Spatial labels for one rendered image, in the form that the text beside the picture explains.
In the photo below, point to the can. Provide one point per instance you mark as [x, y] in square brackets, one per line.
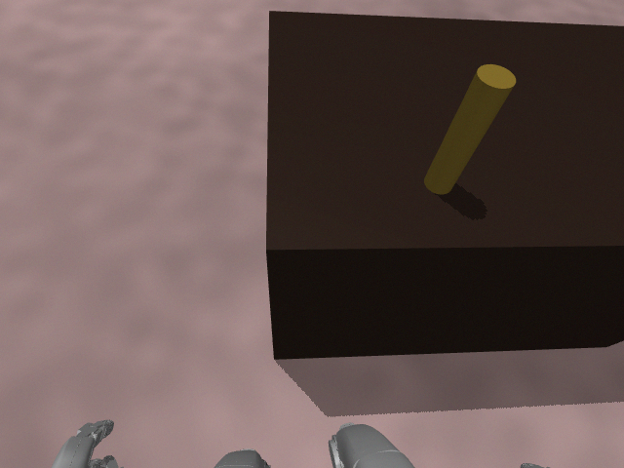
[486, 94]

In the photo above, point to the left robot hand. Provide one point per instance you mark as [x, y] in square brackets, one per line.
[77, 451]

